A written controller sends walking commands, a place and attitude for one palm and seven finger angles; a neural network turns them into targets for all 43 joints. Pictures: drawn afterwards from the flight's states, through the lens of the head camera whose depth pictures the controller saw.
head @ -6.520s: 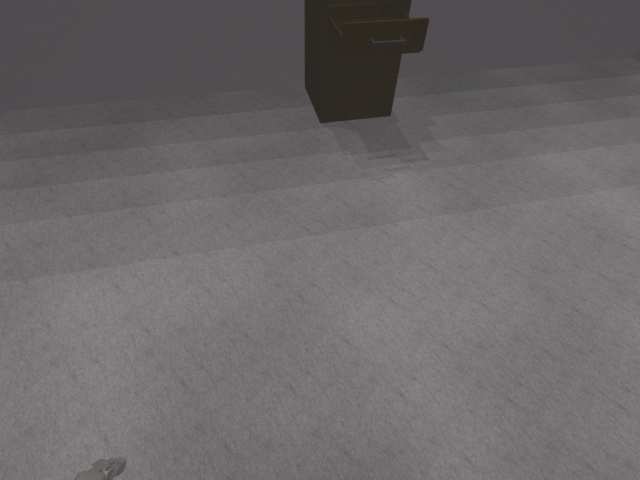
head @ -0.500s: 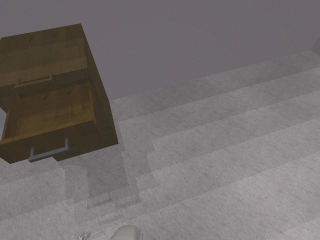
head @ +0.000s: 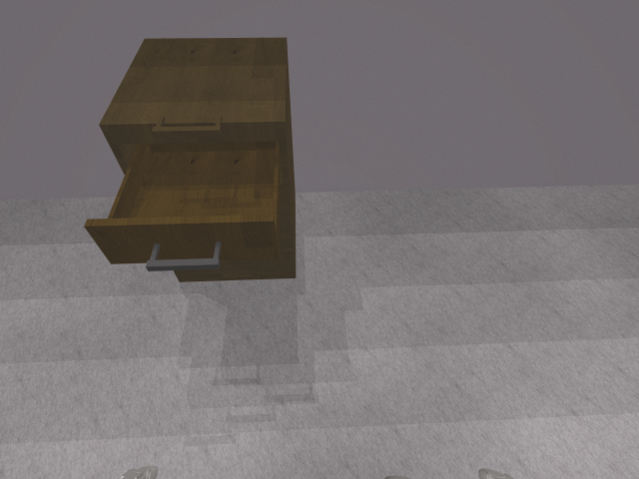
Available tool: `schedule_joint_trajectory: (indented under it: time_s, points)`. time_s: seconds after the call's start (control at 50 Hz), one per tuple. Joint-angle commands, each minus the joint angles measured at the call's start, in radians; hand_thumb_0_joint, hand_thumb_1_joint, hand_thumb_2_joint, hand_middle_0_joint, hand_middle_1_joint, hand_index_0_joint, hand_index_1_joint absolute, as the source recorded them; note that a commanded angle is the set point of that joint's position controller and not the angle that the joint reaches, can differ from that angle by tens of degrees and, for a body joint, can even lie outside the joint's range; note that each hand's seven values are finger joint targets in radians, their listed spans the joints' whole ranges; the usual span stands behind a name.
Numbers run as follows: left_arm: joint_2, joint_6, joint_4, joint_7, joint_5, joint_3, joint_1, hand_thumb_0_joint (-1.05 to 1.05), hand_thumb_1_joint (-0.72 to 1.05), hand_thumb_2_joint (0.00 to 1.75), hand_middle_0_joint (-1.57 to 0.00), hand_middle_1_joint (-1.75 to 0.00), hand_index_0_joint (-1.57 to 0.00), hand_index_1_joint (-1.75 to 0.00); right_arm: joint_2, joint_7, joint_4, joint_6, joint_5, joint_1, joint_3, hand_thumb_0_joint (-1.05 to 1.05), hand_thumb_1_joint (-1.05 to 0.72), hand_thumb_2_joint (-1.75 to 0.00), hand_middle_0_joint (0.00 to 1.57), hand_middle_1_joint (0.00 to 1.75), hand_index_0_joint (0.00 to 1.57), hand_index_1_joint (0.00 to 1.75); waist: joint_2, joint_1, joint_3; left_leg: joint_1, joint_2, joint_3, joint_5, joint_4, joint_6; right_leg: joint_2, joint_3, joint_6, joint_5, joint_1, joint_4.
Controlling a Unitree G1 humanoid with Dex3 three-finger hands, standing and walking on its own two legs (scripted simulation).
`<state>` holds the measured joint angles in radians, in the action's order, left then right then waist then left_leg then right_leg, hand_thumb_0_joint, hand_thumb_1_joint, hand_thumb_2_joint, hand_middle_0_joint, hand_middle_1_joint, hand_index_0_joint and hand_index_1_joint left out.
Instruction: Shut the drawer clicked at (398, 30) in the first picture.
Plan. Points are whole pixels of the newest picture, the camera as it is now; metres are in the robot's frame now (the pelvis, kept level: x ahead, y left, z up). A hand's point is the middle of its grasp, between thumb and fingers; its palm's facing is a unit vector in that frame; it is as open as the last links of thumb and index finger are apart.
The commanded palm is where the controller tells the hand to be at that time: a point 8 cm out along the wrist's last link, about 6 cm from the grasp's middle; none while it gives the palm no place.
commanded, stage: turn to face it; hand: left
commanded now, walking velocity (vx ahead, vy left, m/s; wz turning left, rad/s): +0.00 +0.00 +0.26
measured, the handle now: (185, 256) +0.55 +0.32 -0.21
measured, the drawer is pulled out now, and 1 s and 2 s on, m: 0.26 0.26 0.26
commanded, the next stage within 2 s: take the last steps up to it in 0.04 s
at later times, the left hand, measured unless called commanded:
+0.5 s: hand out of the picture -0.08 +0.19 -0.17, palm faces +0.23 -0.95 -0.20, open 7.4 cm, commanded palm none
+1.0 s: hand (146, 461) +0.16 +0.26 -0.17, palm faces +0.11 -0.99 -0.13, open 7.4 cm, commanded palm none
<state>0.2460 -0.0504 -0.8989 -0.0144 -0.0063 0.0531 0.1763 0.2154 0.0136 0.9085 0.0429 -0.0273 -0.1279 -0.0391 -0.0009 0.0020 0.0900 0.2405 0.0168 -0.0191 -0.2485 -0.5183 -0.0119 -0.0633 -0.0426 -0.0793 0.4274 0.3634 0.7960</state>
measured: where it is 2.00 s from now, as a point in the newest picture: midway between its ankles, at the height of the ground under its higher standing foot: (297, 459)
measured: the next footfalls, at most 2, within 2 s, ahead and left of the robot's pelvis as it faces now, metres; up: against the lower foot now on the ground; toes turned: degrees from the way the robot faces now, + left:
right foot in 0.06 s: +0.06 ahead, -0.12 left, +0.00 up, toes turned -3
left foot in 0.54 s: +0.00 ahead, +0.14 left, +0.00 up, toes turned +14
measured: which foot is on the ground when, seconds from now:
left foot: down 0.00-0.06, up 0.08-0.52, down 0.54-1.00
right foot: up 0.00-0.04, down 0.06-0.54, up 0.56-1.00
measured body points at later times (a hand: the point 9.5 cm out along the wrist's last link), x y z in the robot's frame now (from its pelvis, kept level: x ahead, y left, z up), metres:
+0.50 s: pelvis -0.02 +0.01 +0.01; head -0.02 +0.02 +0.46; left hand -0.09 +0.24 -0.15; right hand +0.07 -0.23 -0.14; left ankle -0.05 +0.14 -0.71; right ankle +0.02 -0.12 -0.73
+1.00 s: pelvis +0.09 +0.09 +0.00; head +0.10 +0.11 +0.45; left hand +0.16 +0.32 -0.16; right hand -0.02 -0.10 -0.14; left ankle -0.04 +0.13 -0.73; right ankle +0.21 -0.02 -0.68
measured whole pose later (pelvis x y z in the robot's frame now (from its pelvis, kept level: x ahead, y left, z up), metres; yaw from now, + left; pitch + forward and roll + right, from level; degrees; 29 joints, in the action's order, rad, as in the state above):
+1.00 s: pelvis +0.09 +0.09 +0.00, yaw +7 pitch -1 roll +0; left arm 0.17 -0.02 -1.04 0.01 -0.02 0.06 0.13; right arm 0.05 -0.04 1.18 -0.07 -0.03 -0.53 0.00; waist -0.04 0.06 0.05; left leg -0.11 0.04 0.12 -0.34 -0.24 -0.07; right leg -0.08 -0.09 0.01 0.19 0.59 0.93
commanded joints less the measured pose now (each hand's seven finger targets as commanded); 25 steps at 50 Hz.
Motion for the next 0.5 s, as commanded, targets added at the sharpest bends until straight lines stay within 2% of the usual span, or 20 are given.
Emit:
schedule_joint_trajectory:
  time_s: [0.0, 0.02, 0.04, 0.06, 0.08, 0.1, 0.12, 0.14, 0.18, 0.26, 0.3, 0.34, 0.36, 0.42, 0.44, 0.46, 0.48]
  points:
    - [0.075, 0.04, 0.034, -0.011, -0.001, 0.017, 0.124, 0.0, 0.9, 0.9, -0.2, -0.3, -0.2, -0.3, 0.189, -0.016, -0.059, -0.016, 0.011, 0.018, -0.055, 0.0, -0.9, -0.9, 0.2, 0.3, 0.2, 0.3, 0.139, -0.032, -0.126, 0.02, -0.203, -0.204, 0.349, 0.065, -0.112, 0.022, -0.023, 0.017, -0.19, -0.198, -0.295]
    - [0.108, 0.051, 0.027, -0.015, -0.008, 0.021, 0.144, 0.0, 0.9, 0.9, -0.2, -0.3, -0.2, -0.3, 0.154, -0.012, -0.056, -0.018, 0.018, 0.006, -0.05, 0.0, -0.9, -0.9, 0.2, 0.3, 0.2, 0.3, 0.046, -0.041, -0.13, 0.093, -0.144, -0.167, 0.215, -0.015, -0.06, -0.037, 0.037, 0.03, -0.265, -0.286, -0.418]
    - [0.188, 0.063, 0.028, -0.022, -0.024, 0.035, 0.153, 0.0, 0.9, 0.9, -0.2, -0.3, -0.2, -0.3, 0.086, -0.008, -0.069, -0.02, 0.027, -0.019, -0.04, 0.0, -0.9, -0.9, 0.2, 0.3, 0.2, 0.3, -0.211, -0.034, -0.129, 0.241, -0.005, -0.022, -0.076, -0.21, 0.017, -0.27, 0.292, 0.113, -0.385, -0.349, -0.495]
    - [0.224, 0.061, 0.041, -0.019, -0.021, 0.039, 0.147, 0.0, 0.9, 0.9, -0.2, -0.3, -0.2, -0.3, 0.103, -0.01, -0.084, -0.005, 0.022, 0.005, -0.047, 0.0, -0.9, -0.9, 0.2, 0.3, 0.2, 0.3, -0.271, -0.05, -0.117, 0.229, 0.023, -0.028, -0.336, -0.399, 0.034, -0.407, 0.37, 0.221, -0.455, -0.219, -0.531]
    - [0.194, 0.061, 0.049, -0.022, -0.017, 0.038, 0.11, 0.0, 0.9, 0.9, -0.2, -0.3, -0.2, -0.3, 0.122, -0.011, -0.066, 0.009, 0.015, 0.01, -0.054, 0.0, -0.9, -0.9, 0.2, 0.3, 0.2, 0.3, -0.262, -0.042, -0.093, 0.216, -0.002, -0.078, -0.32, -0.527, 0.026, -0.373, 0.346, 0.245, -0.369, -0.131, -0.549]
    - [0.166, 0.058, 0.056, -0.021, -0.016, 0.033, 0.062, 0.0, 0.9, 0.9, -0.2, -0.3, -0.2, -0.3, 0.117, -0.006, -0.043, 0.014, 0.014, 0.0, -0.059, 0.0, -0.9, -0.9, 0.2, 0.3, 0.2, 0.3, -0.194, -0.02, -0.055, 0.233, -0.003, -0.066, -0.257, -0.625, 0.029, -0.318, 0.293, 0.236, -0.316, -0.108, -0.547]
    - [0.136, 0.059, 0.059, -0.02, -0.013, 0.023, 0.028, 0.0, 0.9, 0.9, -0.2, -0.3, -0.2, -0.3, 0.112, -0.002, -0.013, 0.017, 0.012, -0.024, -0.058, 0.0, -0.9, -0.9, 0.2, 0.3, 0.2, 0.3, -0.132, 0.0, -0.036, 0.236, -0.015, -0.062, -0.188, -0.665, 0.034, -0.266, 0.214, 0.213, -0.298, -0.097, -0.536]
    - [0.121, 0.064, 0.059, -0.018, -0.012, 0.02, 0.024, 0.0, 0.9, 0.9, -0.2, -0.3, -0.2, -0.3, 0.101, 0.002, 0.006, 0.017, 0.008, -0.06, -0.055, 0.0, -0.9, -0.9, 0.2, 0.3, 0.2, 0.3, -0.139, 0.006, -0.054, 0.243, -0.022, -0.049, -0.135, -0.68, 0.041, -0.239, 0.168, 0.192, -0.23, -0.118, -0.546]
    - [0.11, 0.073, 0.045, -0.019, -0.015, 0.023, 0.05, 0.0, 0.9, 0.9, -0.2, -0.3, -0.2, -0.3, 0.097, 0.009, 0.022, 0.012, 0.002, -0.076, -0.051, 0.0, -0.9, -0.9, 0.2, 0.3, 0.2, 0.3, -0.161, -0.007, -0.057, 0.255, -0.044, -0.024, -0.091, -0.654, 0.053, -0.235, 0.156, 0.177, -0.093, -0.15, -0.584]
    - [0.113, 0.088, -0.023, -0.014, -0.019, 0.029, 0.165, 0.0, 0.9, 0.9, -0.2, -0.3, -0.2, -0.3, 0.079, 0.018, 0.019, -0.002, -0.001, -0.018, -0.045, 0.0, -0.9, -0.9, 0.2, 0.3, 0.2, 0.3, -0.147, -0.059, -0.04, 0.297, -0.073, 0.021, -0.112, -0.488, 0.058, -0.269, 0.182, 0.193, 0.051, -0.252, -0.638]
    - [0.116, 0.091, -0.049, -0.011, -0.023, 0.028, 0.205, 0.0, 0.9, 0.9, -0.2, -0.3, -0.2, -0.3, 0.066, 0.02, 0.022, -0.008, 0.0, -0.004, -0.039, 0.0, -0.9, -0.9, 0.2, 0.3, 0.2, 0.3, -0.151, -0.073, -0.029, 0.278, -0.08, 0.042, -0.129, -0.402, 0.053, -0.274, 0.184, 0.197, 0.077, -0.254, -0.654]
    - [0.116, 0.094, -0.077, -0.008, -0.027, 0.028, 0.228, 0.0, 0.9, 0.9, -0.2, -0.3, -0.2, -0.3, 0.051, 0.022, 0.026, -0.016, 0.002, -0.005, -0.034, 0.0, -0.9, -0.9, 0.2, 0.3, 0.2, 0.3, -0.165, -0.076, -0.042, 0.246, -0.078, 0.063, -0.145, -0.305, 0.045, -0.272, 0.173, 0.203, 0.072, -0.267, -0.659]
    - [0.125, 0.094, -0.086, -0.007, -0.029, 0.03, 0.227, 0.0, 0.9, 0.9, -0.2, -0.3, -0.2, -0.3, 0.047, 0.023, 0.027, -0.019, 0.006, -0.009, -0.033, 0.0, -0.9, -0.9, 0.2, 0.3, 0.2, 0.3, -0.177, -0.074, -0.038, 0.215, -0.077, 0.077, -0.172, -0.266, 0.038, -0.284, 0.171, 0.211, 0.108, -0.248, -0.667]
    - [0.136, 0.087, -0.109, -0.003, -0.03, 0.033, 0.21, 0.0, 0.9, 0.9, -0.2, -0.3, -0.2, -0.3, 0.027, 0.02, 0.045, -0.031, 0.008, -0.07, -0.025, 0.0, -0.9, -0.9, 0.2, 0.3, 0.2, 0.3, -0.178, -0.051, -0.048, 0.082, -0.056, 0.116, -0.177, -0.137, 0.019, -0.266, 0.137, 0.207, 0.122, -0.162, -0.656]
    - [0.133, 0.084, -0.116, -0.002, -0.027, 0.035, 0.193, 0.0, 0.9, 0.9, -0.2, -0.3, -0.2, -0.3, 0.019, 0.017, 0.058, -0.037, 0.008, -0.115, -0.021, 0.0, -0.9, -0.9, 0.2, 0.3, 0.2, 0.3, -0.167, -0.028, -0.059, 0.017, -0.044, 0.135, -0.147, -0.062, 0.016, -0.241, 0.101, 0.193, 0.123, -0.139, -0.63]
    - [0.13, 0.079, -0.122, -0.001, -0.023, 0.034, 0.176, 0.0, 0.9, 0.9, -0.2, -0.3, -0.2, -0.3, 0.014, 0.012, 0.08, -0.042, 0.008, -0.169, -0.021, 0.0, -0.9, -0.9, 0.2, 0.3, 0.2, 0.3, -0.164, -0.003, -0.056, -0.098, -0.031, 0.167, -0.101, 0.029, 0.014, -0.216, 0.065, 0.171, 0.176, -0.06, -0.595]
    - [0.112, 0.073, -0.126, 0.002, -0.018, 0.031, 0.158, 0.0, 0.9, 0.9, -0.2, -0.3, -0.2, -0.3, 0.025, 0.003, 0.108, -0.05, 0.01, -0.235, -0.021, 0.0, -0.9, -0.9, 0.2, 0.3, 0.2, 0.3, -0.106, 0.027, -0.063, -0.216, -0.025, 0.174, -0.074, 0.107, 0.016, -0.178, 0.025, 0.145, 0.206, 0.023, -0.539]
